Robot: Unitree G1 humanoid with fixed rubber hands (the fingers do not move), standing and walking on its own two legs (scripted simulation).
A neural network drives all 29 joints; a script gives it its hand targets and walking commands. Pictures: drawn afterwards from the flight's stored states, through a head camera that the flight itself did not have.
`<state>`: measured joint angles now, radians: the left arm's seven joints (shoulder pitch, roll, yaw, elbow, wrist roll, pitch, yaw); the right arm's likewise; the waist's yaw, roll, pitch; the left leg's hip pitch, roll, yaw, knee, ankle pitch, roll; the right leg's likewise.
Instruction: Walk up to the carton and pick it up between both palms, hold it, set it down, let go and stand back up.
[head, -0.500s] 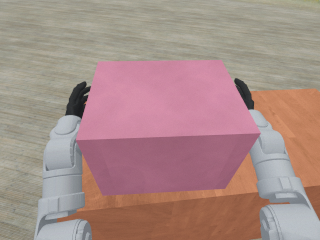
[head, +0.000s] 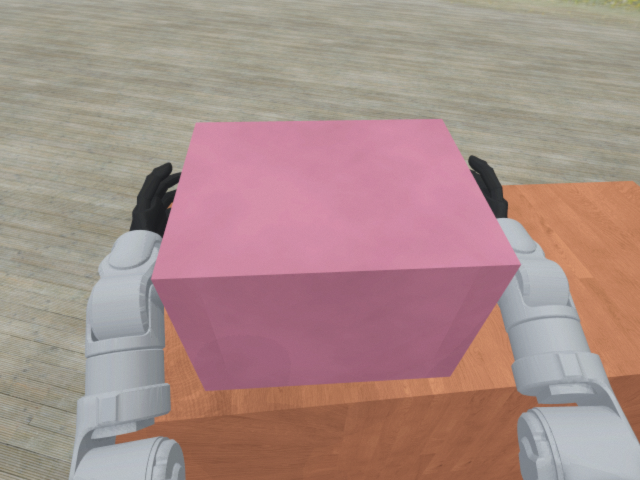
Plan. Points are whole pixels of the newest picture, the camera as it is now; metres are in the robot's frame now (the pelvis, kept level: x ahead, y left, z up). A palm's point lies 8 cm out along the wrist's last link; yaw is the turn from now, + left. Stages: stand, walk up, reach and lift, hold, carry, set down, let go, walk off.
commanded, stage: hold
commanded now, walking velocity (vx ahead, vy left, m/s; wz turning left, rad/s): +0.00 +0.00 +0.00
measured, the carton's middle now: (325, 252) +0.34 +0.00 +0.15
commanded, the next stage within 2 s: none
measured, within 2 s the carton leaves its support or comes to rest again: neither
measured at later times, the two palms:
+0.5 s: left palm (153, 231) +0.34 +0.20 +0.17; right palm (484, 220) +0.36 -0.19 +0.18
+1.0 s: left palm (153, 231) +0.34 +0.20 +0.18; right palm (485, 220) +0.36 -0.19 +0.18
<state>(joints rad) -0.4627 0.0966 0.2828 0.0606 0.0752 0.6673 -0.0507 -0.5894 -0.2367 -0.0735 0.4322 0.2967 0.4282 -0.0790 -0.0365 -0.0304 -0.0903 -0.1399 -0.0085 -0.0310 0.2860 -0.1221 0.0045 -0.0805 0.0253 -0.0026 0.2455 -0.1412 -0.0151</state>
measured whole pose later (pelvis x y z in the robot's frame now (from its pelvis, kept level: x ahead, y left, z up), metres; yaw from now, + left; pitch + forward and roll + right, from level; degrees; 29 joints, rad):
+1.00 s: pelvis +0.00 +0.00 +0.00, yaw +0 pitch -1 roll +0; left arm -0.47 0.10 0.28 0.06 0.07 0.67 -0.05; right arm -0.59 -0.24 -0.08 0.44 0.30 0.43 -0.08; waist -0.04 -0.03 -0.09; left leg -0.14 -0.01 -0.03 0.29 -0.12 0.01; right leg -0.08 0.03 0.00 0.24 -0.14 -0.01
